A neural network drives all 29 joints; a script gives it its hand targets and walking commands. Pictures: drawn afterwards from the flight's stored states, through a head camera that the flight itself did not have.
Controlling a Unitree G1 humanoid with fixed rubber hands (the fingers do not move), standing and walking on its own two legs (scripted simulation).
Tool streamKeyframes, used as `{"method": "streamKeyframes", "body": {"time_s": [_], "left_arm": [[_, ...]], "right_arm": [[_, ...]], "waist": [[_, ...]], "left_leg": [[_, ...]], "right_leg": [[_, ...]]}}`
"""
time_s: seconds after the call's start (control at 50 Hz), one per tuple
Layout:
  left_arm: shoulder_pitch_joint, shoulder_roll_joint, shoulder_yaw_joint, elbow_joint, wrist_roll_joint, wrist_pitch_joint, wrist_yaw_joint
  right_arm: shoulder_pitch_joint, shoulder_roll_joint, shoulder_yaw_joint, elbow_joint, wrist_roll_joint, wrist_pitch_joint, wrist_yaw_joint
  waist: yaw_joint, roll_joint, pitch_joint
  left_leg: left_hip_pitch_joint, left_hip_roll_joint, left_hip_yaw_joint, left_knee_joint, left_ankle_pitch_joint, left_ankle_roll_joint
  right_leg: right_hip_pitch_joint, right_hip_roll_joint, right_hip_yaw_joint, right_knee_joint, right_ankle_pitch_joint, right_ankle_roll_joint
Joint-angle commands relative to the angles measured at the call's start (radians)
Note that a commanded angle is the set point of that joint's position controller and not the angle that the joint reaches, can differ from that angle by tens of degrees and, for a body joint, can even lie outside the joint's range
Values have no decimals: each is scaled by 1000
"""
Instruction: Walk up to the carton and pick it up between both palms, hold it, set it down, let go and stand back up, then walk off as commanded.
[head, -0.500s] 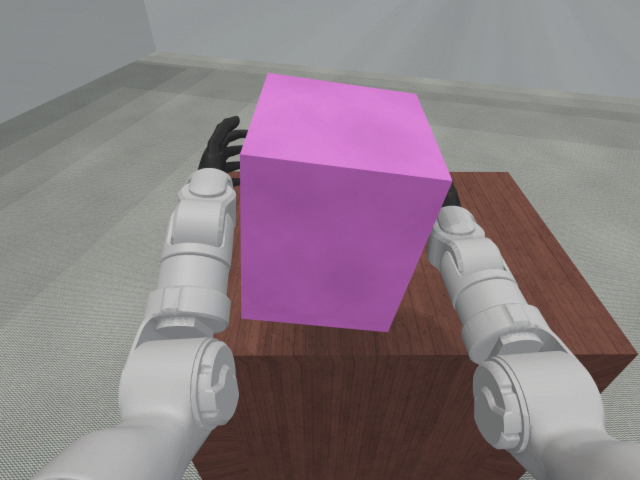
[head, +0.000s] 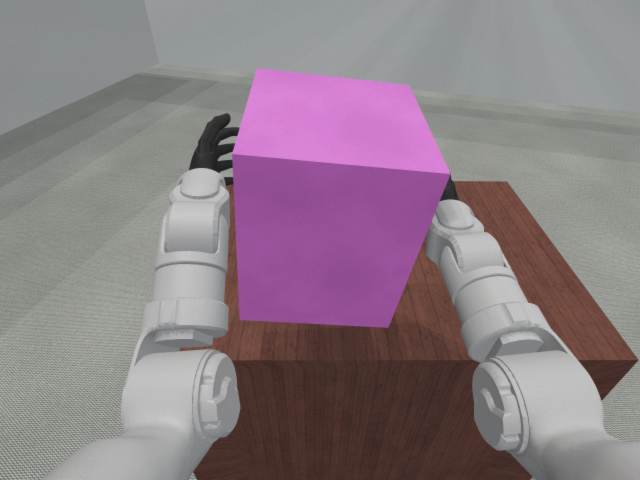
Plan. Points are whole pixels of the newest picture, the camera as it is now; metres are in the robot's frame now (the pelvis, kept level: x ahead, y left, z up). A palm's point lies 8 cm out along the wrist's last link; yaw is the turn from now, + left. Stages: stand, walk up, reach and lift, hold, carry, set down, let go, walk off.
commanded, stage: reach and lift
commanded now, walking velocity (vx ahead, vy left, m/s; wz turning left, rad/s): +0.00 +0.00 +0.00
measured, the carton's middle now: (324, 202) +0.41 +0.02 +0.19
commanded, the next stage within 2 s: hold in 0.02 s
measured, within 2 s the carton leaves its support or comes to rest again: neither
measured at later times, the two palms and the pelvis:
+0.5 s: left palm (205, 172) +0.38 +0.16 +0.25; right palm (442, 205) +0.38 -0.13 +0.20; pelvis +0.00 +0.00 +0.00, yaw +0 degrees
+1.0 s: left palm (202, 171) +0.37 +0.16 +0.26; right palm (445, 203) +0.37 -0.13 +0.21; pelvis -0.01 +0.00 +0.00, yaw +0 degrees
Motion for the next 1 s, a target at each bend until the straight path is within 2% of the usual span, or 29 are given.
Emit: {"method": "streamKeyframes", "body": {"time_s": [0.0, 0.18, 0.36, 0.44, 0.58, 0.66, 0.78, 0.98], "left_arm": [[-535, -693, -288, -74, -93, 40, -172], [-548, -689, -275, -76, -91, 52, -172], [-532, -703, -313, -143, -110, 76, -168], [-537, -718, -352, -183, -132, 81, -161], [-527, -692, -332, -169, -108, 116, -173], [-538, -688, -326, -160, -111, 121, -176], [-563, -695, -337, -173, -128, 114, -171], [-557, -677, -309, -143, -109, 115, -177]], "right_arm": [[-834, 523, 245, -396, 178, -69, 95], [-870, 534, 255, -419, 189, -64, 98], [-885, 551, 315, -507, 239, -52, 82], [-891, 565, 346, -555, 265, -38, 73], [-854, 536, 325, -502, 256, 5, 71], [-885, 544, 321, -520, 256, 10, 75], [-910, 571, 332, -549, 265, 11, 75], [-906, 563, 317, -519, 255, 15, 79]], "waist": [[-72, 28, -287], [-57, 18, -299], [-48, 25, -362], [-54, 30, -393], [-62, 31, -315], [-52, 24, -318], [-43, 25, -349], [-36, 21, -320]], "left_leg": [[-123, -4, -42, -179, 183, -57], [-139, -6, -37, -184, 158, -48], [-102, -13, -38, -156, 257, -54], [-89, -15, -48, -142, 302, -59], [-123, -9, -45, -172, 207, -56], [-150, -9, -42, -180, 172, -47], [-152, -11, -43, -173, 181, -46], [-170, -7, -39, -187, 142, -38]], "right_leg": [[375, 6, 30, 2, 50, 36], [382, 7, 31, 5, 38, 34], [415, 14, 34, 13, 126, 35], [422, 18, 37, 17, 165, 34], [395, 14, 41, 7, 82, 29], [395, 12, 43, 11, 60, 28], [400, 12, 45, 16, 74, 30], [394, 8, 49, 12, 40, 30]]}}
